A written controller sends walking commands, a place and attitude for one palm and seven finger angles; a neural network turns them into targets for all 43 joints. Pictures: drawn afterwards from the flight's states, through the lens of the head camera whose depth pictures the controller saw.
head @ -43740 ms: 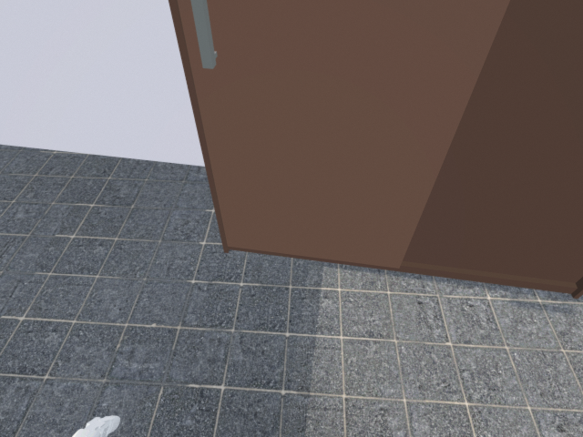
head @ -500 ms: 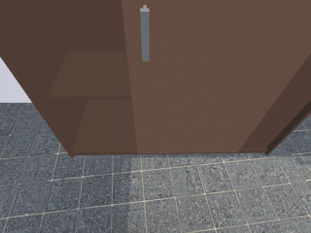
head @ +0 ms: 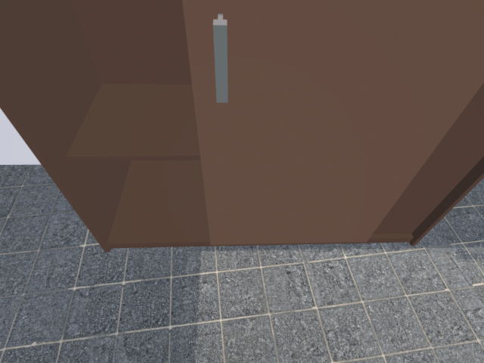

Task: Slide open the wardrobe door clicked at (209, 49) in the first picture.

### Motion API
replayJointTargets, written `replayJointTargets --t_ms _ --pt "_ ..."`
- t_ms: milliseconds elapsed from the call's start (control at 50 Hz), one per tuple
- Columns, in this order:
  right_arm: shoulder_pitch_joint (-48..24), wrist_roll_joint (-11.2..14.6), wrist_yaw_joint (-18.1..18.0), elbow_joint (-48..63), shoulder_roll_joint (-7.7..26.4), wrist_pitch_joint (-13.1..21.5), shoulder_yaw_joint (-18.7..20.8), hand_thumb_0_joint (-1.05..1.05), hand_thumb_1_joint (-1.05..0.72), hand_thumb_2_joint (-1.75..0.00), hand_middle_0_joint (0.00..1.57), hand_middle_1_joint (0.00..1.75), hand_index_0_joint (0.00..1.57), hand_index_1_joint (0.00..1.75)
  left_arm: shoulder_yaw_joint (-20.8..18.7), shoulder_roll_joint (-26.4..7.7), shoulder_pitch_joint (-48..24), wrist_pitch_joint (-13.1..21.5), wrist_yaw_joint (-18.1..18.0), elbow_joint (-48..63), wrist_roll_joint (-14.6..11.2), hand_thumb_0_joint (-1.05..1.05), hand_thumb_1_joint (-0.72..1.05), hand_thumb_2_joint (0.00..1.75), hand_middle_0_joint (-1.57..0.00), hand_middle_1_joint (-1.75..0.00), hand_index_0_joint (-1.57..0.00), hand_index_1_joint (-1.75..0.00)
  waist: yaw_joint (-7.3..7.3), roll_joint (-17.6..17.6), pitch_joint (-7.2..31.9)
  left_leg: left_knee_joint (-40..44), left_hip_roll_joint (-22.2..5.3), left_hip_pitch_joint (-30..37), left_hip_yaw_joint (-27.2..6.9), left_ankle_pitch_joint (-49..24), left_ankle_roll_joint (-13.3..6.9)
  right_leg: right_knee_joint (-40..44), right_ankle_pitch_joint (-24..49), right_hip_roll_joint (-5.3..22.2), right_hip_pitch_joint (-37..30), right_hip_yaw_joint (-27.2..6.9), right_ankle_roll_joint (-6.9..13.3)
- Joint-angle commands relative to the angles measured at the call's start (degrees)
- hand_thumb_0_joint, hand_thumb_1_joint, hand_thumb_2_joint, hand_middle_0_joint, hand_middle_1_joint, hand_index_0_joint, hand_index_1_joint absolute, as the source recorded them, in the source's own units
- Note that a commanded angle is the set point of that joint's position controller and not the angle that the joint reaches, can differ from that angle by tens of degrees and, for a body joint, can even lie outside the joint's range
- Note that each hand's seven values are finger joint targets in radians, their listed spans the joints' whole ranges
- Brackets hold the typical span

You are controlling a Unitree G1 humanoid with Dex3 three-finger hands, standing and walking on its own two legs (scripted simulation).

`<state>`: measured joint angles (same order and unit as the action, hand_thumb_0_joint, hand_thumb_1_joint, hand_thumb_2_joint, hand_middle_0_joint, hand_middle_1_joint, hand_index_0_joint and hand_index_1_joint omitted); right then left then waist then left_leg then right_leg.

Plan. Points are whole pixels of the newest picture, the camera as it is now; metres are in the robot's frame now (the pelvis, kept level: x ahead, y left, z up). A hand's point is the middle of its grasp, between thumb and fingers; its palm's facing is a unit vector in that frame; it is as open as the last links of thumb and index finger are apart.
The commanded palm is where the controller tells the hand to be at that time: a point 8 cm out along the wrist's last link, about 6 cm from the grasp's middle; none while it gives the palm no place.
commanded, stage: stand and wait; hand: left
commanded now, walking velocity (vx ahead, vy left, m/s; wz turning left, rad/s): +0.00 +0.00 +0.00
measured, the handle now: (221, 59) +0.67 +0.09 +0.16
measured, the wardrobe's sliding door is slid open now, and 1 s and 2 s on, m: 0.46 0.46 0.46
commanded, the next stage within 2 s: none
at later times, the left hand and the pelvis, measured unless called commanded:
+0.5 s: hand out of the picture +0.01 +0.18 -0.18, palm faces +0.01 -0.98 -0.20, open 7.4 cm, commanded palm none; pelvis +0.00 +0.00 +0.00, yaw +0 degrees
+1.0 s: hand out of the picture +0.02 +0.19 -0.17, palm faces +0.00 -0.97 -0.23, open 7.4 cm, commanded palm none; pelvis -0.01 -0.01 +0.00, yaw +0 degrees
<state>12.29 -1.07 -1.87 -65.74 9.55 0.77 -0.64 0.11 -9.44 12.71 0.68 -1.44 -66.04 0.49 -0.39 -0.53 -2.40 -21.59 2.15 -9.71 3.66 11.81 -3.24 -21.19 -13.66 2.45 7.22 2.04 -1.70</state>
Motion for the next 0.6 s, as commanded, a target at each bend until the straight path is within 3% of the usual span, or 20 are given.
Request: replayJointTargets --t_ms 0,240,480,580 --pt "2.7 0.1 -0.5 1.3 6.5 0.6 1.1 0.0 -0.9 -0.9 0.2 0.3 0.2 0.3 -0.9 -6.2 3.8 0.3 -0.4 1.3 0.1 0.0 0.9 0.9 -0.2 -0.3 -0.2 -0.3 0.22 0.9 0.9 4.0 -8.3 1.5 -7.2 -12.5 0.8 2.9 7.6 4.3 0.9 -3.5 2.6" --pt "2.7 0.3 -0.5 1.5 7.4 0.7 1.3 0.0 -0.9 -0.9 0.2 0.3 0.2 0.3 -1.2 -7.2 3.6 0.5 -0.4 1.5 0.1 0.0 0.9 0.9 -0.2 -0.3 -0.2 -0.3 0.21 -0.4 1.0 3.9 -8.5 2.4 -7.1 -14.2 0.7 3.4 9.1 4.4 0.1 -3.4 2.8" --pt "1.9 0.2 -0.4 1.3 7.7 0.6 1.4 0.0 -0.9 -0.9 0.2 0.3 0.2 0.3 -1.1 -7.8 3.0 0.4 -0.2 1.3 0.1 0.0 0.9 0.9 -0.2 -0.3 -0.2 -0.3 0.17 0.0 -0.8 5.1 -8.4 1.7 -7.4 -10.0 0.8 4.6 6.4 4.5 0.9 -3.7 2.9" --pt "1.4 0.2 -0.4 1.6 8.6 0.7 1.6 0.0 -0.9 -0.9 0.2 0.3 0.2 0.3 -1.3 -8.6 2.5 0.6 -0.1 1.5 0.1 0.0 0.9 0.9 -0.2 -0.3 -0.2 -0.3 0.1 0.1 0.7 4.9 -8.4 2.2 -7.4 -10.4 0.8 4.6 7.0 4.6 0.2 -3.9 3.0"
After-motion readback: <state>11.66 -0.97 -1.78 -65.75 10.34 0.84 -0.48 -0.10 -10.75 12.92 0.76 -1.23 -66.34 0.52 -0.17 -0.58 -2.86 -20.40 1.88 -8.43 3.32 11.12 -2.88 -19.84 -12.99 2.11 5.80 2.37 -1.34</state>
